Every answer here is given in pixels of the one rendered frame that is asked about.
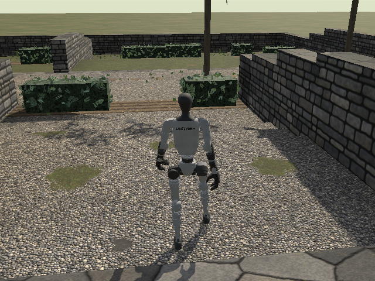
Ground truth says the robot right hand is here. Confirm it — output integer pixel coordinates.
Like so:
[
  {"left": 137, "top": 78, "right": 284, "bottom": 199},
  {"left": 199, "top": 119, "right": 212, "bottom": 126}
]
[{"left": 206, "top": 173, "right": 220, "bottom": 190}]

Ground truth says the right robot forearm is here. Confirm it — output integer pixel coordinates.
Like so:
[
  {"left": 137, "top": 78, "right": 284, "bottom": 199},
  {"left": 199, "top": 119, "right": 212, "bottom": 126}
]
[{"left": 206, "top": 143, "right": 219, "bottom": 174}]

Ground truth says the robot left foot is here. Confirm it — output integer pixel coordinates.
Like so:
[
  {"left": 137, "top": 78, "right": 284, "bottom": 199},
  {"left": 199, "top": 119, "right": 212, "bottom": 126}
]
[{"left": 174, "top": 234, "right": 182, "bottom": 250}]

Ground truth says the robot left upper arm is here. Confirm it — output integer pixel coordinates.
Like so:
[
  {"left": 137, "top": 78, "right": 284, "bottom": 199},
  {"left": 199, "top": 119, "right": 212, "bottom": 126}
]
[{"left": 160, "top": 118, "right": 174, "bottom": 149}]

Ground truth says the left robot forearm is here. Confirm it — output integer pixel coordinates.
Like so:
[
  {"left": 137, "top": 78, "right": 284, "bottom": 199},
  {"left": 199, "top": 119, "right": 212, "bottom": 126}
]
[{"left": 156, "top": 141, "right": 166, "bottom": 162}]

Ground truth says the right robot shin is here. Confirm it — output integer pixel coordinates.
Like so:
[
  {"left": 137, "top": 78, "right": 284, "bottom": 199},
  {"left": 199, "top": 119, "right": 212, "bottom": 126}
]
[{"left": 200, "top": 182, "right": 209, "bottom": 216}]

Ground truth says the robot left hand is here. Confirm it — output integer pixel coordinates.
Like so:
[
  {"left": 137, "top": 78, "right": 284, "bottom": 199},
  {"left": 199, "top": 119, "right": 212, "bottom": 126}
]
[{"left": 156, "top": 159, "right": 169, "bottom": 171}]

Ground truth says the robot right upper arm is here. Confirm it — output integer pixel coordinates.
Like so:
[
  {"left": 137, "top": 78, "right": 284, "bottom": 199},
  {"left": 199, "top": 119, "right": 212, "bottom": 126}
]
[{"left": 198, "top": 118, "right": 212, "bottom": 152}]

